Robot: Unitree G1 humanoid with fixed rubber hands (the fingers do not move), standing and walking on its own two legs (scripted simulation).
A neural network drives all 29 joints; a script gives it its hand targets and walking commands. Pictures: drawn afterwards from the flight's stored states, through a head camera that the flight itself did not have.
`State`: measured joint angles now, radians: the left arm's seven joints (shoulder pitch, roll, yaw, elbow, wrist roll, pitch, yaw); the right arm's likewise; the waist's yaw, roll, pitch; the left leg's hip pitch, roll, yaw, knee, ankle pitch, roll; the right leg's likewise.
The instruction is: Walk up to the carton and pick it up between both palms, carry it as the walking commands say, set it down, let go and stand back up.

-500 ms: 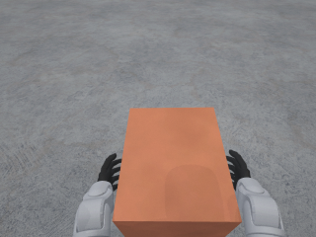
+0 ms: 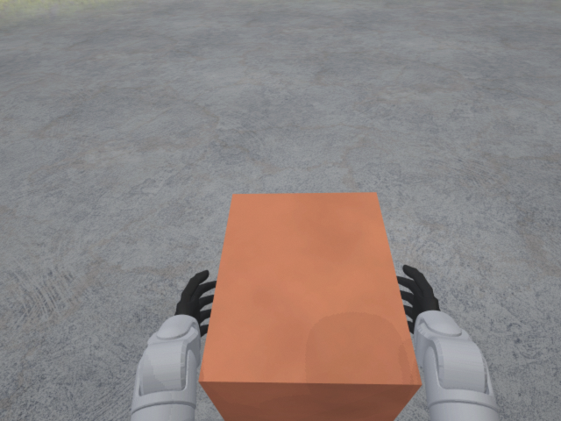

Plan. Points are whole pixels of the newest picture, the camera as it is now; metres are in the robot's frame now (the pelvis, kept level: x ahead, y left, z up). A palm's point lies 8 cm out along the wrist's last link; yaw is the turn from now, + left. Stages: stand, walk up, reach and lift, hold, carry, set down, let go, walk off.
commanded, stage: hold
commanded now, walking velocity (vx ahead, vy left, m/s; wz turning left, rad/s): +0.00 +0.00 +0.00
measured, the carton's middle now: (304, 317) +0.32 -0.01 -0.04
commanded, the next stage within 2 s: set down in 0.20 s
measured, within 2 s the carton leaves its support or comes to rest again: neither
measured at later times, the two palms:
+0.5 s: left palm (184, 326) +0.28 +0.18 +0.01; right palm (408, 325) +0.27 -0.15 +0.01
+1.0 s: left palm (200, 337) +0.30 +0.17 -0.06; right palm (396, 330) +0.31 -0.16 -0.06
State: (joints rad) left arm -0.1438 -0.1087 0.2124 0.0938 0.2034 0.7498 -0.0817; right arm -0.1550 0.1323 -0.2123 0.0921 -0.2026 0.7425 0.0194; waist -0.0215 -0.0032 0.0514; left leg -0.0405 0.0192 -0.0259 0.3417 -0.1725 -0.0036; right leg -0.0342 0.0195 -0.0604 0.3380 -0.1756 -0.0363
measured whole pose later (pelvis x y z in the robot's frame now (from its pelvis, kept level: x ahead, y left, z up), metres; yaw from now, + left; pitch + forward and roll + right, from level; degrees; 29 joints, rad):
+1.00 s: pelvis -0.02 +0.02 -0.03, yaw -1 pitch +10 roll +0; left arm -0.38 -0.14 0.39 0.47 0.26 0.37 -0.05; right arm -0.42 0.10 -0.38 0.51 -0.29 0.35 0.08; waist 0.00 0.00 0.03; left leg -0.57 0.00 0.01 0.66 -0.26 0.00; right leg -0.58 0.00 -0.02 0.67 -0.26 -0.02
